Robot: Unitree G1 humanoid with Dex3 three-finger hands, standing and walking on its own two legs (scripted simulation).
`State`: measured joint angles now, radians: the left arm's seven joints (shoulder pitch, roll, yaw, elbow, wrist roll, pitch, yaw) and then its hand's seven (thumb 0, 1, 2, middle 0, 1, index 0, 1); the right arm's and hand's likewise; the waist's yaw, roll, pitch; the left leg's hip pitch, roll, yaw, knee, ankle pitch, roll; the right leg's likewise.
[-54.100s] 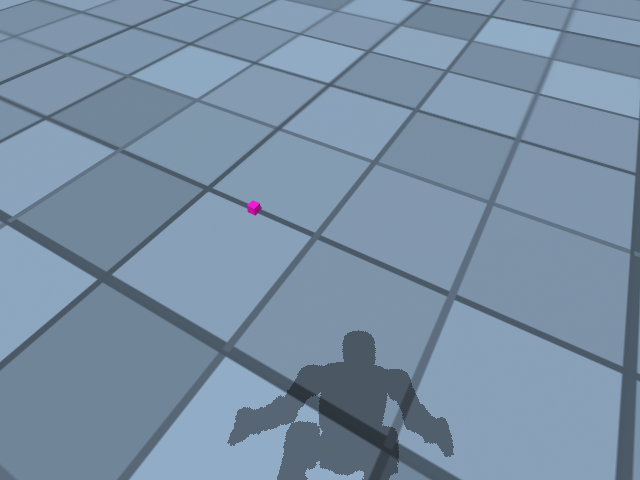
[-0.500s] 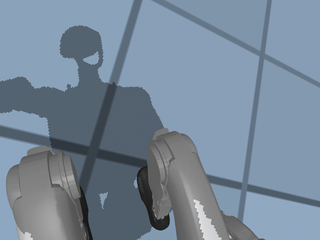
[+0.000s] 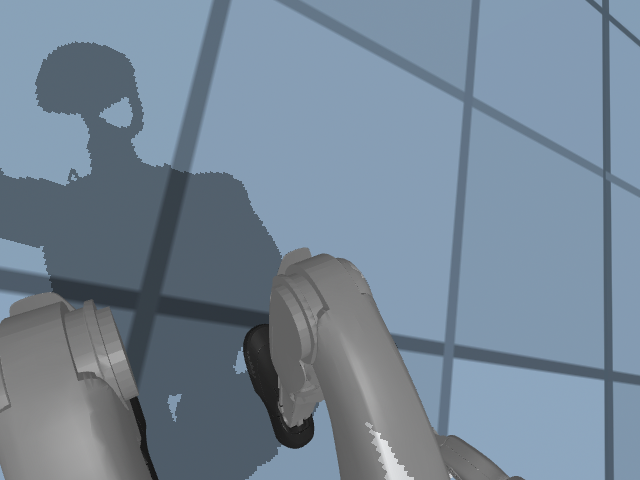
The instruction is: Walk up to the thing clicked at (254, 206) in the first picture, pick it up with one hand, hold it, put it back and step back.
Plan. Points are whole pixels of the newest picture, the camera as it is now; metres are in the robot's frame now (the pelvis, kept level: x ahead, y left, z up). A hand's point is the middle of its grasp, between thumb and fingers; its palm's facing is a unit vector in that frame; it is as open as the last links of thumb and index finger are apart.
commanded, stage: rest palm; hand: left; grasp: from above
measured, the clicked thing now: out of the picture +0.32 +0.44 -0.29
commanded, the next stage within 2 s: close in 0.62 s
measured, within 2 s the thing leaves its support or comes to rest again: neither
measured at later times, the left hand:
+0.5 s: hand out of the picture +0.33 +0.41 -0.26, palm faces +0.00 -0.44 -0.90, open 10.2 cm
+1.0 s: hand out of the picture +0.33 +0.41 -0.26, palm faces +0.02 -0.47 -0.88, open 9.7 cm
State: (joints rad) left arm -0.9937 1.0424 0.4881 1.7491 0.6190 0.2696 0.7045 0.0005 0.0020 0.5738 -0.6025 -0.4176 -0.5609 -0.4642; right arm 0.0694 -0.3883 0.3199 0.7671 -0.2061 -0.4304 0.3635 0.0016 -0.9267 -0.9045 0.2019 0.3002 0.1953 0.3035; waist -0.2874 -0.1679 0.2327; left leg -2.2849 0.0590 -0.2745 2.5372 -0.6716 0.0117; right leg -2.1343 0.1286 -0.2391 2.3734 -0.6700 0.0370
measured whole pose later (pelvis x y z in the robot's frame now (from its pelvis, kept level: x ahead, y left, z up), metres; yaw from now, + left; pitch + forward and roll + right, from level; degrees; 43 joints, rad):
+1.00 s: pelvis +0.00 +0.00 +0.00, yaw -1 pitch +20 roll -15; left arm -0.98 1.05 0.48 1.70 0.52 0.29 0.73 0.00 0.16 0.48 -0.64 -0.44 -0.63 -0.46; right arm 0.03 -0.40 0.37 0.72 -0.19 -0.43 0.37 0.00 -0.92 -0.90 0.20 0.30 0.20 0.30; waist -0.28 -0.21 0.28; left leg -2.26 0.06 -0.31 2.54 -0.67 0.00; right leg -2.10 0.13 -0.26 2.35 -0.65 0.03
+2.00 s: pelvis +0.00 +0.00 +0.00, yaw -1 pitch +19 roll -15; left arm -0.92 1.06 0.48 1.69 0.51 0.27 0.72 0.00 0.28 0.41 -0.72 -0.38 -0.70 -0.38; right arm 0.03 -0.40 0.36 0.72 -0.19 -0.43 0.37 0.00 -0.90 -0.89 0.20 0.30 0.20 0.30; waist -0.27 -0.21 0.29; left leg -2.25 0.06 -0.31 2.54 -0.68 0.00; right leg -2.10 0.13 -0.27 2.36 -0.66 0.03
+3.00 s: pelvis +0.00 +0.00 +0.00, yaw -1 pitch +19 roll -15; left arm -0.89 1.03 0.48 1.65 0.49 0.27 0.70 0.00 0.36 0.40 -0.76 -0.36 -0.75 -0.36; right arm 0.03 -0.40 0.34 0.73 -0.17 -0.42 0.37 0.00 -0.90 -0.89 0.20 0.30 0.20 0.30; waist -0.25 -0.20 0.27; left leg -2.26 0.07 -0.30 2.56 -0.69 0.00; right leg -2.11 0.13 -0.26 2.38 -0.66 0.03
